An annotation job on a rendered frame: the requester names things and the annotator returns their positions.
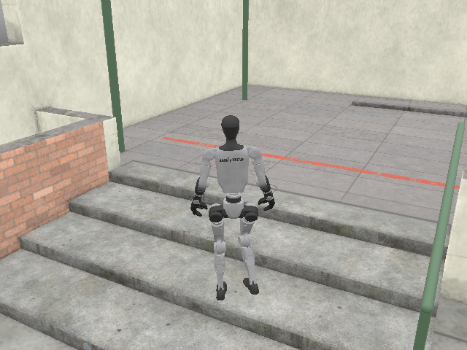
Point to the robot right upper arm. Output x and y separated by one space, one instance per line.
255 154

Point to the robot right forearm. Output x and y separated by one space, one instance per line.
267 190

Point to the left robot hand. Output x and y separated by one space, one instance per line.
193 208

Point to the robot shin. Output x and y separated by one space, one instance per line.
249 260
219 266

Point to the robot right shin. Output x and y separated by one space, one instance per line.
249 260

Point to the right robot hand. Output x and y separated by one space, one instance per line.
271 203

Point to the robot left upper arm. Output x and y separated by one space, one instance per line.
208 155

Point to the robot left shin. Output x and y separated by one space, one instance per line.
219 266

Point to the robot left forearm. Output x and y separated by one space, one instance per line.
198 194

